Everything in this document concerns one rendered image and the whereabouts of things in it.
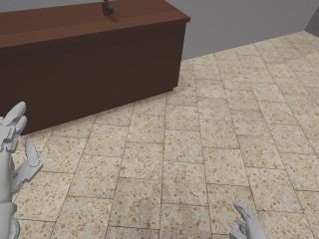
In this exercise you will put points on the left robot hand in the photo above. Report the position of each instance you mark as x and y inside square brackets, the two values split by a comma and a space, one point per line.
[10, 128]

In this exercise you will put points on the tap lever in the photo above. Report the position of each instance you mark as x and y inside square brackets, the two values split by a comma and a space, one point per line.
[110, 9]

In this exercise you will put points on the counter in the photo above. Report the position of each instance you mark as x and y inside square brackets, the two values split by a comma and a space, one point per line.
[70, 62]

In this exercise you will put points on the right robot hand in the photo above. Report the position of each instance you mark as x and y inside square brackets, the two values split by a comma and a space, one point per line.
[251, 229]

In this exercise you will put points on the left robot forearm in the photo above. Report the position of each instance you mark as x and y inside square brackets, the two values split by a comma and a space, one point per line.
[9, 225]

